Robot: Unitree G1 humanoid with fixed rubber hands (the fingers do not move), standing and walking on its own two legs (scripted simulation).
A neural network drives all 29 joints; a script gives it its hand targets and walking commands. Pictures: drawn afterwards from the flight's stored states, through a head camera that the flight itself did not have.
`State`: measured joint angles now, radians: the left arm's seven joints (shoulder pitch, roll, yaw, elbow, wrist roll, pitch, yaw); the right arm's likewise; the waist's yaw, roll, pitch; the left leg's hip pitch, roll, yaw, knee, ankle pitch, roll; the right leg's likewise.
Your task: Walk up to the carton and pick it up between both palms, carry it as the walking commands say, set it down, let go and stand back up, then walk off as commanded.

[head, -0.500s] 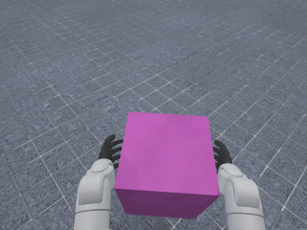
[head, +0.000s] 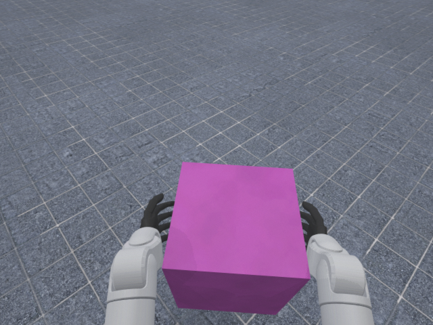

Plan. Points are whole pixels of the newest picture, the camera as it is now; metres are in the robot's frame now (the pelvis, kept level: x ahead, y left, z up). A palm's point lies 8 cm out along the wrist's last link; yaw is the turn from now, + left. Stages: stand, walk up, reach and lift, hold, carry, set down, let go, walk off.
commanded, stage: carry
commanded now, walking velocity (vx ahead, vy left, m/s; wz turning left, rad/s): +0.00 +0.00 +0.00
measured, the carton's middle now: (231, 242) +0.29 +0.01 -0.01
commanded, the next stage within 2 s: none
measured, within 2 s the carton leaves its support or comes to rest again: neither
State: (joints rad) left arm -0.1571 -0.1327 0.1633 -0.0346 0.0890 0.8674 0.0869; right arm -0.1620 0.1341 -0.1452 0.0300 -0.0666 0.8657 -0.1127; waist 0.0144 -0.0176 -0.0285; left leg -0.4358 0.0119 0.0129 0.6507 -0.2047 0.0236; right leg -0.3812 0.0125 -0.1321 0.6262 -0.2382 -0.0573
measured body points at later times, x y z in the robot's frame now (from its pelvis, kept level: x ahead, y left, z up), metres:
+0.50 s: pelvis -0.01 +0.00 +0.00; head -0.03 +0.01 +0.45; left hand +0.27 +0.16 +0.04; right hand +0.27 -0.15 +0.04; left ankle +0.09 +0.11 -0.72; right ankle +0.06 -0.09 -0.72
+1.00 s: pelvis -0.01 +0.00 +0.00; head -0.01 +0.01 +0.45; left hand +0.26 +0.16 +0.07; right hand +0.26 -0.15 +0.07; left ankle +0.06 +0.10 -0.72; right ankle +0.06 -0.09 -0.71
